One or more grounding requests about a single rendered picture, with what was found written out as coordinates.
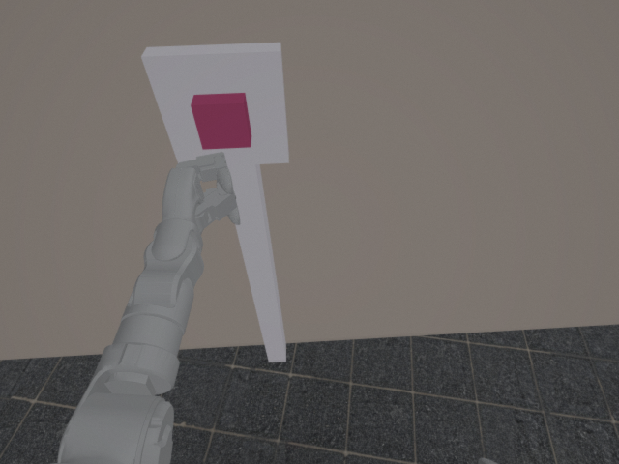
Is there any left robot upper arm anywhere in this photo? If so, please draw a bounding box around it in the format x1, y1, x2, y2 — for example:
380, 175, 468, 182
51, 392, 174, 464

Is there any button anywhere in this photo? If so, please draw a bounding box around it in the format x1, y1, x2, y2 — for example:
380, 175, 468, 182
191, 93, 251, 150

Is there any panel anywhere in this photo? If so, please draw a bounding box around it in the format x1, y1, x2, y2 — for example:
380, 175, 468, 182
141, 43, 289, 363

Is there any robot left hand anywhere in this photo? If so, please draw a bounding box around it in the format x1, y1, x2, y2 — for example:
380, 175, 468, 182
162, 152, 240, 235

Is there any left robot forearm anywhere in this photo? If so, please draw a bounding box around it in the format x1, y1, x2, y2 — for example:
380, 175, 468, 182
57, 218, 204, 463

